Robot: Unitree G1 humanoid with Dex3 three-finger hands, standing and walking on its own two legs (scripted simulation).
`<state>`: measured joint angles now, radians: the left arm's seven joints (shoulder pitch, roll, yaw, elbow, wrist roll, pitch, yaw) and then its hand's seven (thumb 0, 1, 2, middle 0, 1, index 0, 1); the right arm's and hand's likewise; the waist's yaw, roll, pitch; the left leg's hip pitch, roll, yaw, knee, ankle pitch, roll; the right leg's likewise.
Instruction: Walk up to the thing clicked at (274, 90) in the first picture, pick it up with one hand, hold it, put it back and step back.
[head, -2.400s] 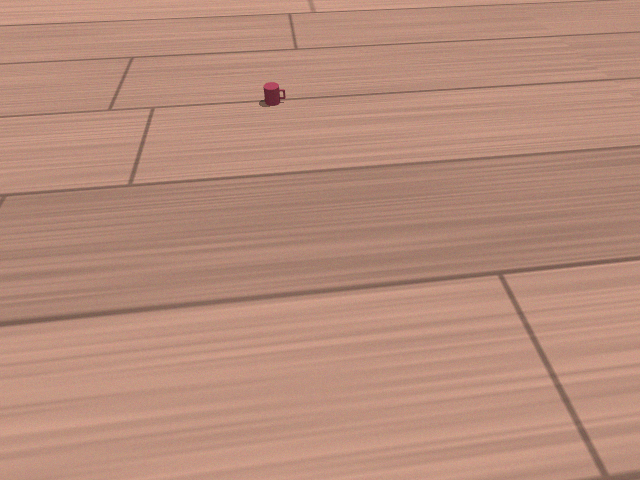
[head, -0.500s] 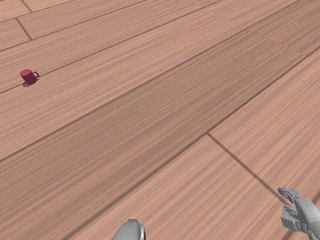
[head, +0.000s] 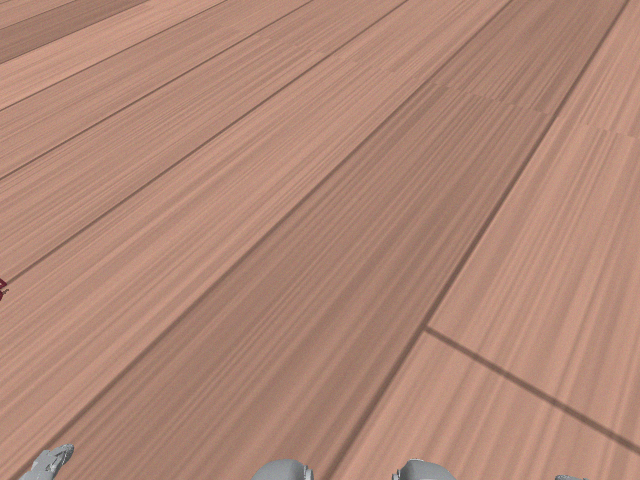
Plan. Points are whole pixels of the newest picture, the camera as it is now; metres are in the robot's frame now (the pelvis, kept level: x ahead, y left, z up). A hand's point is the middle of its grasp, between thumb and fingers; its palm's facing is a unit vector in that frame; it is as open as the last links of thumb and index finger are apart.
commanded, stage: walk up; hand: left
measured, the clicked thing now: out of the picture +0.93 +1.30 -0.69
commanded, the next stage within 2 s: none
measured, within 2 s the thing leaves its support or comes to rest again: neither
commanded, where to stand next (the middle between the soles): +0.49 +1.41 m, yaw -44 degrees
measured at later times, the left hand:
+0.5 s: hand (2, 371) +0.34 +0.54 -0.12, palm faces -0.26 -0.80 -0.54, open 7.4 cm
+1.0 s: hand out of the picture +0.46 +0.74 -0.10, palm faces -0.29 -0.72 -0.64, open 7.4 cm
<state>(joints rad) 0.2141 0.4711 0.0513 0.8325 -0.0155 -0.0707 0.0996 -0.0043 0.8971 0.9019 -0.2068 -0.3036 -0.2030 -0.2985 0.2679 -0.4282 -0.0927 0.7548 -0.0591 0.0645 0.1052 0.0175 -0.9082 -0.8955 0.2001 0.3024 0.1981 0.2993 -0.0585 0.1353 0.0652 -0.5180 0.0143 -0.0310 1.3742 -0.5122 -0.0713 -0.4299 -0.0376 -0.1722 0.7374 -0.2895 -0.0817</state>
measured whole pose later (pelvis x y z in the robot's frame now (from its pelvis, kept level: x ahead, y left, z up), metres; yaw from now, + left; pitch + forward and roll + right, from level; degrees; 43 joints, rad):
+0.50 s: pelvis +0.20 +0.25 +0.02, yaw -12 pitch +1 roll +0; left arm 0.27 0.47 0.05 0.96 -0.01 -0.06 0.10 0.00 0.90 0.90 -0.20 -0.30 -0.20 -0.30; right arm 0.26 -0.41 -0.08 0.74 -0.07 0.04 0.07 0.01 -0.90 -0.89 0.20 0.30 0.20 0.30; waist -0.10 0.01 0.09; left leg -0.34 0.03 0.14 0.68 -0.36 0.05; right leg -0.65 -0.03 -0.07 1.08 -0.40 -0.04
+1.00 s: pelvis +0.30 +0.44 -0.01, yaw -20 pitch +0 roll -2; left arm 0.34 0.48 0.08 0.83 0.06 -0.07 0.08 0.00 0.89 0.90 -0.21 -0.30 -0.21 -0.30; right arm 0.21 -0.53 -0.13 0.69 -0.07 0.10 0.12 0.01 -0.91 -0.90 0.20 0.30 0.20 0.30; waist 0.01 0.13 0.05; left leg -0.49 0.11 -0.06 0.97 -0.46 0.01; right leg -0.54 -0.15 0.06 0.78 -0.26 0.00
